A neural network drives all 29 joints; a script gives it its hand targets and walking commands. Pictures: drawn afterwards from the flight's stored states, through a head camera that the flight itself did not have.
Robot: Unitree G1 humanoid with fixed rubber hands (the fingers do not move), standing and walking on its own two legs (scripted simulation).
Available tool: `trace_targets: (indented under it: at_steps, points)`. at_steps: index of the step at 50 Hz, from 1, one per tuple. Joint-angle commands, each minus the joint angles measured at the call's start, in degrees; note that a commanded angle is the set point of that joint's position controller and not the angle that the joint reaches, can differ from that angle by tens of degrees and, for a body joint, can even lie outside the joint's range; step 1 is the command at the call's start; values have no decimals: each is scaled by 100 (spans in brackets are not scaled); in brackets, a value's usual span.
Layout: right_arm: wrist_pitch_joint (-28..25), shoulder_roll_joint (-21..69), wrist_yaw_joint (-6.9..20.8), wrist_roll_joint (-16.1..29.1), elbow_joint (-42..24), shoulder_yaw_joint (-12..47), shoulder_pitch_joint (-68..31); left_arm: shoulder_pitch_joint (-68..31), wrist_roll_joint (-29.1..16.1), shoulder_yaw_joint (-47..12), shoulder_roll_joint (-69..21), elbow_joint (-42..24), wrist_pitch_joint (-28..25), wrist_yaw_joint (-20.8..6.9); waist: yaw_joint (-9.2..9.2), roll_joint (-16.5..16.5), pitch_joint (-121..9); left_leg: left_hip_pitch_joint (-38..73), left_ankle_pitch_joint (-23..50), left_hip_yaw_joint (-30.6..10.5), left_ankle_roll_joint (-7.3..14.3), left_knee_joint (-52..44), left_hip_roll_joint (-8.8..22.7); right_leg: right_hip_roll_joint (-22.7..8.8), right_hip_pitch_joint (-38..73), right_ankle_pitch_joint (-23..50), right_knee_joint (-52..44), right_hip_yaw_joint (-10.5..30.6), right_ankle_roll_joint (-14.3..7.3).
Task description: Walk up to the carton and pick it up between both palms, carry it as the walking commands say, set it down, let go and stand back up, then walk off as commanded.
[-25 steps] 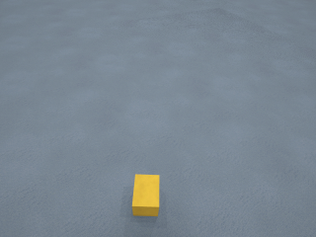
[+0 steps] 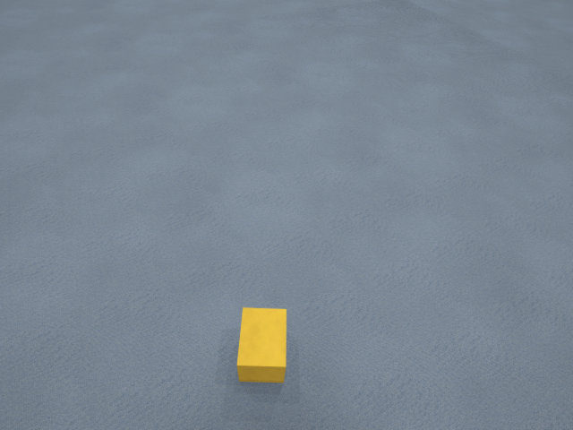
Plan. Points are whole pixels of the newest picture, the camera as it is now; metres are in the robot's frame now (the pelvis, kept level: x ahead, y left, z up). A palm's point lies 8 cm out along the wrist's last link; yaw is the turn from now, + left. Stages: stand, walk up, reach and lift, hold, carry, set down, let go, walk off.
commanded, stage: walk off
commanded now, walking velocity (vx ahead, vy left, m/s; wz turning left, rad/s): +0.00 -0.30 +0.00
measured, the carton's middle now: (263, 344) +0.52 +0.03 -0.70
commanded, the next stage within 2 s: none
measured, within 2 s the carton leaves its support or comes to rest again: neither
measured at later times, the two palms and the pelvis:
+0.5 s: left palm out of the picture +0.01 +0.12 -0.15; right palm out of the picture +0.04 -0.39 -0.15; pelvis -0.01 -0.12 -0.02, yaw +6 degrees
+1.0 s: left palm out of the picture +0.12 +0.00 -0.14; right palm out of the picture +0.01 -0.54 -0.15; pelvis +0.03 -0.26 -0.02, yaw +6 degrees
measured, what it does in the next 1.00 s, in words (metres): steps to the right: right foot, then left foot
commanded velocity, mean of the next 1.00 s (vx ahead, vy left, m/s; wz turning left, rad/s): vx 0.00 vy -0.30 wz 0.00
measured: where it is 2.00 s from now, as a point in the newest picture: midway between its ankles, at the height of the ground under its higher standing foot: outside the picture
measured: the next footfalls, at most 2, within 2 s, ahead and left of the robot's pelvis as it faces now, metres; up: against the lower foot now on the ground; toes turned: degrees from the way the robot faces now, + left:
right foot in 0.26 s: +0.04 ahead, -0.19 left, +0.00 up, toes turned +2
left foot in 0.58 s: +0.01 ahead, -0.06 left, +0.00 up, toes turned +13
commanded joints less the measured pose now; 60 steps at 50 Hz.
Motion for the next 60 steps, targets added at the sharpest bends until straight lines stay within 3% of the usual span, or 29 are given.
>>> trace_targets:
  at_steps: [1, 4, 6, 10, 12, 13, 14, 15, 17, 21, 26, 28, 29, 30, 31, 32, 35, 38, 44, 46, 48, 49, 50, 51, 52, 53, 55, 57, 60]
  points:
    - [67, -1047, -85, -55, -323, -208, -3, 332, 1, 133, 556, -115, 214, 76, -45, 630, -79, -230, -271, -1471, 209, -747, 1587, -313, -266, -206, 187, 60, -49]
    - [140, -1220, -248, -111, -335, -428, 374, 410, 155, 287, 636, -355, 274, 23, -193, 1189, -171, 160, 428, -2480, 883, -772, 2441, -176, -1296, -1207, 1904, -151, 58]
    - [130, -1231, -358, -143, -296, -530, 683, 261, 177, 355, 543, -508, 317, -7, -278, 948, -89, 35, 1038, -2666, 1238, -653, 2750, -424, -1861, -1572, 2978, 66, 85]
    - [213, -1232, -372, -211, -450, -625, 279, 559, 138, 342, 209, -656, 389, -134, -83, 1283, -77, -594, 298, -1845, 696, -523, 2066, -359, -1099, -1441, 1718, -216, 192]
    - [335, -1085, -420, -123, -485, -632, 275, 1259, 114, 371, 93, -600, 390, -192, 227, 1357, -88, -1298, -28, -1554, 334, -210, 1826, -190, 1, -504, 264, -531, 62]
    - [342, -911, -438, -111, -422, -640, 523, 1130, 180, 409, 235, -710, 391, -186, 130, 594, -64, -1766, -1156, -1125, 108, 374, 1466, -197, 404, -488, -147, -433, -27]
    - [359, -665, -436, -157, -388, -633, 942, 942, 234, 464, 526, -897, 386, -192, 26, -936, -246, -2269, -1960, -174, -136, 1975, 758, -1209, 653, -1103, -1073, 812, -221]
    - [320, -207, -512, -45, -560, -505, 634, 555, 201, 488, 887, -1274, 422, -222, 269, -1881, -128, -2583, -2960, 756, -338, 3450, -11, -2117, -364, -613, -1268, 1712, -1003]
    - [346, -303, -580, 28, -494, -519, 589, 483, 265, 327, 270, -1282, 364, -179, 147, -908, 269, -2306, -2759, 292, -115, 4644, 383, -1790, -1156, -252, -1024, 1092, -1348]
    - [341, -243, -449, -4, -359, -524, 814, 472, 294, 262, 72, -1373, 342, -53, 194, -664, 13, -2153, -2193, 665, -82, 4707, 414, -1368, -659, 967, -459, 454, -1326]
    - [333, 123, -560, 54, -383, -364, 1054, 584, 253, 237, -58, -1237, 376, 28, 86, -1048, -170, -1262, -2068, 1047, 117, 2121, 541, -1294, -321, 1286, -9, 576, -1311]
    - [294, 47, -658, 33, -283, -378, 1614, 745, 164, 230, -191, -1104, 392, 40, -311, -504, -41, -40, -577, 905, 67, 233, 712, -991, -1078, 998, 201, 308, -883]
    - [237, -491, -682, -101, -252, -474, 2084, 1091, 110, 204, -349, -1129, 340, 60, -373, 814, -309, 1257, -954, -916, 296, -675, 2132, -652, -2287, -189, 1431, -32, -423]
    - [317, -1205, -698, -106, -234, -681, 2175, 645, 186, 273, -315, -1473, 345, 34, -513, 2490, 277, 791, 1300, -2942, 1466, -917, 4141, 194, -3697, -2419, 3277, -1042, 24]
    - [321, -915, -705, -121, -180, -633, 2332, -37, 362, 404, 166, -1539, 362, 3, -717, 1110, 318, 384, 2036, -2958, 1700, -756, 4035, -128, -3503, -2189, 4412, 63, 34]
    - [311, -639, -705, -116, -175, -594, 2115, -13, 319, 378, -139, -1511, 382, -61, -472, 618, 190, 283, 1573, -2090, 1591, -595, 3629, -82, -3473, -1704, 4969, 279, 118]
    - [131, -415, -652, -95, -514, -527, 955, 383, 256, 521, -66, -1368, 427, -157, 59, 1130, 115, -158, 2121, -614, 1040, -347, 2973, -287, -2950, -816, 5502, 619, 415]
    - [116, -344, -532, -152, -431, -523, 1191, 268, 159, 450, -387, -1369, 533, -315, -90, 1110, 129, -143, 2073, 148, 700, -99, 2260, -48, -2658, -690, 4608, 93, 645]
    - [232, -854, -453, -199, -328, -782, 1561, -343, 108, 306, -520, -1731, 520, -398, -402, 1906, 216, -312, 1936, 264, 530, -127, 2243, -415, -1634, -1305, 1898, -764, 631]
    - [275, -949, -442, -172, -380, -834, 1343, -57, 168, 383, -390, -1727, 529, -408, -232, 2315, 112, -245, 2210, 182, 395, 52, 2367, -466, -1160, -972, 840, -924, 439]
    - [245, -668, -433, -159, -428, -777, 1438, 714, 246, 505, -36, -1362, 442, -384, 91, 1163, -267, -1104, 1387, 519, 84, 940, 2001, -244, 516, -78, -99, -1093, 241]
    - [241, -227, -384, -219, -499, -701, 1813, 1010, 308, 629, 412, -1299, 345, -398, 164, -550, -933, -1728, -1416, 1111, -166, 2552, 1364, -1348, 1329, 239, -476, 30, -27]
    - [369, 377, -488, -187, -692, -543, 1354, 1005, 267, 649, 942, -1452, 293, -396, 504, -2049, -601, -2897, -3551, 1258, -285, 4007, 336, -2293, 772, 1309, -654, 1055, -927]
    - [426, 167, -538, -56, -744, -562, 994, 1056, 258, 596, 679, -1415, 222, -303, 700, -1928, -675, -2622, -3563, 440, -139, 4732, 538, -2254, 113, 1673, -443, 656, -1323]
    - [391, 81, -505, 27, -841, -560, 837, 831, 263, 501, 482, -1341, 219, -228, 488, -1635, -457, -2590, -3307, 362, 15, 4859, 593, -2122, -97, 1317, -472, 452, -1323]
    - [350, -53, -464, 3, -699, -600, 962, 583, 196, 411, 85, -1316, 251, -159, 279, -1205, -285, -2553, -2777, 408, 4, 4799, 678, -1723, -184, 1194, -380, 56, -1081]
    - [375, -74, -474, -76, -456, -612, 1354, 231, 180, 348, -123, -1431, 252, -23, 89, -1654, -277, -2282, -2434, 813, -113, 4989, 685, -1610, -365, 2013, -283, -18, -1210]
    - [365, -69, -465, -61, -428, -621, 1389, -123, 207, 341, -200, -1534, 273, 6, -48, -1021, -385, -1788, -2446, 1040, -153, 4140, 733, -1570, -514, 2204, -39, -53, -1276]
    - [332, 226, -526, -7, -395, -462, 1544, 0, 253, 261, -312, -1310, 281, 32, -138, -1400, -303, -980, -1876, 1199, 71, 2220, 705, -1404, -650, 2093, 189, 9, -1081]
